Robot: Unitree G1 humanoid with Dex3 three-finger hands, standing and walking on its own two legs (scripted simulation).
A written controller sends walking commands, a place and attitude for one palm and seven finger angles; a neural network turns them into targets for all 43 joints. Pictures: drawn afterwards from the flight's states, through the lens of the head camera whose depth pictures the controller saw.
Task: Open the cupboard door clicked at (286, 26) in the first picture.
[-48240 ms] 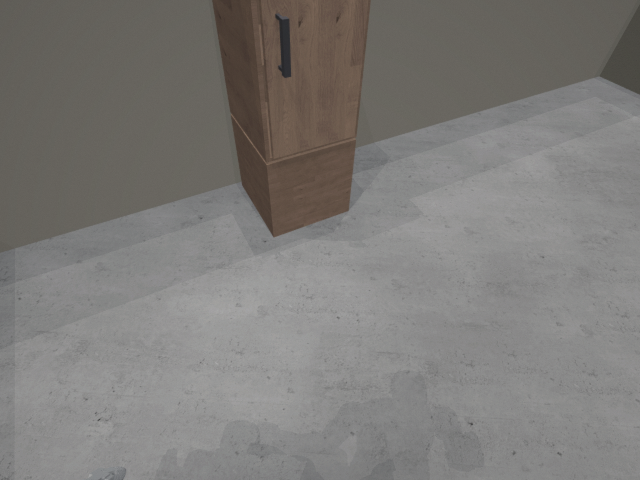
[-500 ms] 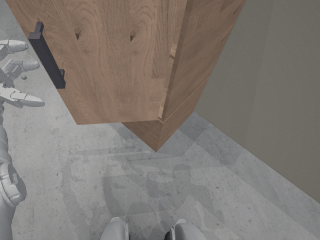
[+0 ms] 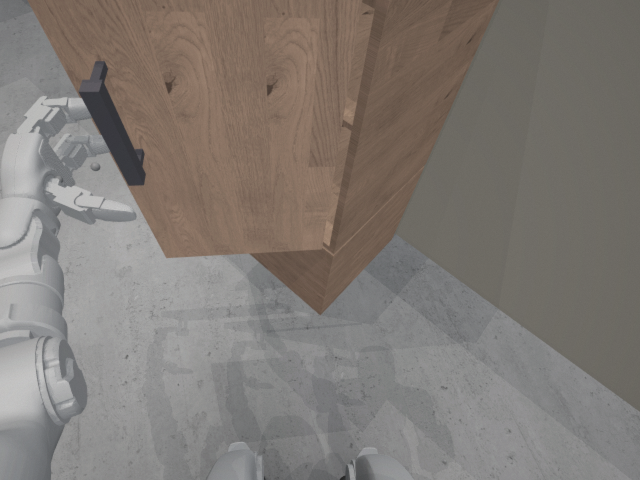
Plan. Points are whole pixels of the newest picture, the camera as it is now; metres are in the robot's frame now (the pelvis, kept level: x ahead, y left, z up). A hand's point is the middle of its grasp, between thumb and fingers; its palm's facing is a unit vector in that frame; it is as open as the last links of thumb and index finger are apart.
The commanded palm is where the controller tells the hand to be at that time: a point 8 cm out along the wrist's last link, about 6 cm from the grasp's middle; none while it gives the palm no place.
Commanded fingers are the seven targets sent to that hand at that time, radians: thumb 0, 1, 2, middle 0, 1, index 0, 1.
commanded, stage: slide the fingers in behind the handle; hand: left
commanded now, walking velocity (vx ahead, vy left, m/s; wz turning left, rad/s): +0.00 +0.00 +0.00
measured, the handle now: (119, 128) +0.54 +0.24 +0.09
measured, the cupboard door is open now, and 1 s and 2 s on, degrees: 48 46 46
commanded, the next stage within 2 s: move the hooked fingers beside the handle in 0.78 s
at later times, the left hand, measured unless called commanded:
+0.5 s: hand (100, 165) +0.47 +0.25 +0.10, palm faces +0.12 -0.99 -0.01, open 14.2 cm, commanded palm +0.45 +0.26 +0.09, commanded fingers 0.00 -0.50 0.30 -0.30 -1.20 -0.30 -1.20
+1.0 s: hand (100, 160) +0.47 +0.25 +0.10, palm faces +0.10 -0.99 +0.00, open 14.2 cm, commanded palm +0.45 +0.27 +0.09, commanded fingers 0.00 -0.50 0.30 -0.30 -1.20 -0.30 -1.20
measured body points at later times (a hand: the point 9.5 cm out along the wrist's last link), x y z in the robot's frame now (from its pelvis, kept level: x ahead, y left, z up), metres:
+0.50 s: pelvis +0.00 +0.00 +0.00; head +0.10 +0.02 +0.44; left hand +0.45 +0.30 +0.10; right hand +0.04 -0.27 -0.11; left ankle +0.03 +0.11 -0.69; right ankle +0.00 -0.13 -0.69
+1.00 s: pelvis +0.01 +0.00 +0.00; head +0.11 +0.03 +0.44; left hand +0.46 +0.30 +0.10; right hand +0.05 -0.26 -0.11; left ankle +0.03 +0.11 -0.69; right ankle +0.00 -0.13 -0.69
